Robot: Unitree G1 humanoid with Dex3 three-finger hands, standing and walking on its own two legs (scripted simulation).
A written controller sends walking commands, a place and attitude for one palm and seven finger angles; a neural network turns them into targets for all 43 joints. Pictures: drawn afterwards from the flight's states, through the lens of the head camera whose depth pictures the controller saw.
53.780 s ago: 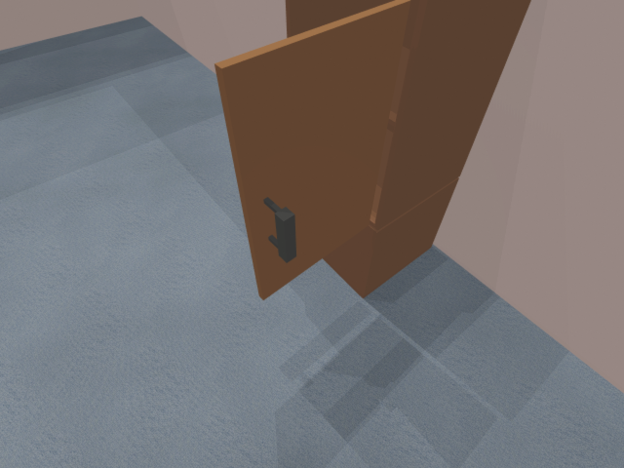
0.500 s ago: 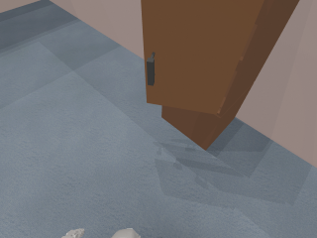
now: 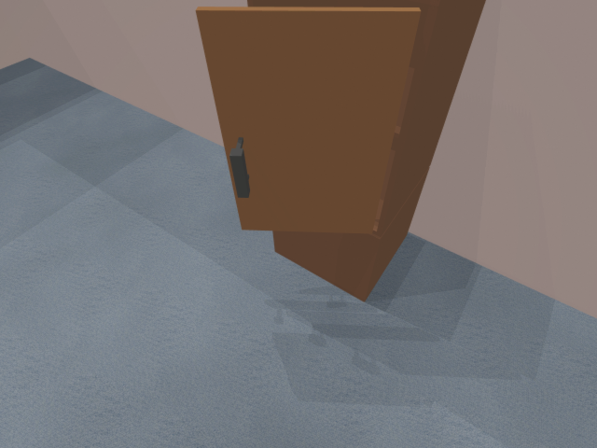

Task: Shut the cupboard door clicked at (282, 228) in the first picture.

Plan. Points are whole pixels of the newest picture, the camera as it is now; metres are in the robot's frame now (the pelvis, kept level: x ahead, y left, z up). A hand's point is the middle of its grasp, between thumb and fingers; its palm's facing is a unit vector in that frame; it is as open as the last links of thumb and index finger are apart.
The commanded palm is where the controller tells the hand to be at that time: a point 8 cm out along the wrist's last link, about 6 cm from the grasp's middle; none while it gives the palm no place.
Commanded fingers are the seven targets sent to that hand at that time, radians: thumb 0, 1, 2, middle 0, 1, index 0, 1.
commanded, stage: take the last steps up to it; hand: left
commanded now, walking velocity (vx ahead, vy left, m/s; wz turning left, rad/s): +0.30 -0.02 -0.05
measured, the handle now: (242, 167) +0.71 +0.16 -0.08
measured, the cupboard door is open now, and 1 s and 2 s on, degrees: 32 32 32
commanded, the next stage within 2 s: come to a stop and stand still in 0.50 s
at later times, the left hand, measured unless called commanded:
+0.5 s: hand (185, 407) +0.21 +0.20 -0.16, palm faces -0.01 -0.98 -0.19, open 7.3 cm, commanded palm none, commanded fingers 0.00 0.90 0.90 -0.20 -0.30 -0.20 -0.30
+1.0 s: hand (204, 356) +0.31 +0.19 -0.18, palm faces +0.01 -0.98 -0.21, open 7.3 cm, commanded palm none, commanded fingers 0.00 0.90 0.90 -0.20 -0.30 -0.20 -0.30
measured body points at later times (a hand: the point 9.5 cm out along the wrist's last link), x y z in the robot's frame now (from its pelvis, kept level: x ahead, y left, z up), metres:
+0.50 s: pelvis +0.14 +0.02 +0.01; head +0.17 +0.01 +0.46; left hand +0.21 +0.25 -0.14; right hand +0.10 -0.19 -0.15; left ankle +0.12 +0.12 -0.74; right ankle +0.19 -0.11 -0.71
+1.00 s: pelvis +0.24 +0.01 +0.00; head +0.30 +0.02 +0.44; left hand +0.31 +0.25 -0.17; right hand +0.33 -0.23 -0.15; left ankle +0.29 +0.10 -0.74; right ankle +0.20 -0.11 -0.69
